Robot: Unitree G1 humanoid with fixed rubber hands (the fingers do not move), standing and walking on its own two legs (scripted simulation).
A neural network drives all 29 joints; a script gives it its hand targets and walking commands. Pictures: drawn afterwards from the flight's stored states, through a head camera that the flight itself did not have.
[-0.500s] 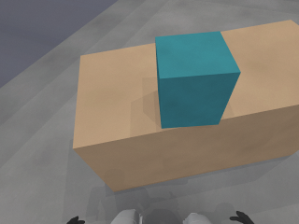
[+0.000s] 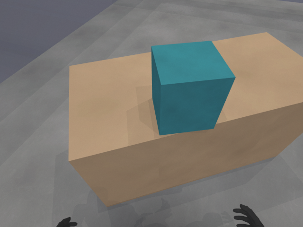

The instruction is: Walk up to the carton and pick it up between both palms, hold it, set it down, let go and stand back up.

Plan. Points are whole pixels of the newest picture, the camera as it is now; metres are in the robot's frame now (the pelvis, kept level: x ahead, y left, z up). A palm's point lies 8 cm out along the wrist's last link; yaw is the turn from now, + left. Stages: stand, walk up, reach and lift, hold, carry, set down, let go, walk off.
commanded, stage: walk up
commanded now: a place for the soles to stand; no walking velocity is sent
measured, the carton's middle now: (184, 89) +0.55 -0.10 +0.02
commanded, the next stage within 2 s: none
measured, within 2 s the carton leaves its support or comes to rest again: neither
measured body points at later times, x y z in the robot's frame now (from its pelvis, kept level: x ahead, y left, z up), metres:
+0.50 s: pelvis +0.01 -0.05 +0.00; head +0.03 -0.05 +0.45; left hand +0.12 +0.23 -0.10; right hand +0.01 -0.33 -0.12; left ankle +0.02 +0.14 -0.72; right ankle +0.05 -0.16 -0.70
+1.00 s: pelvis +0.13 -0.14 +0.00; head +0.16 -0.12 +0.45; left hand +0.09 +0.12 -0.13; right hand +0.29 -0.38 -0.10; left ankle +0.21 -0.02 -0.72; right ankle +0.10 -0.21 -0.72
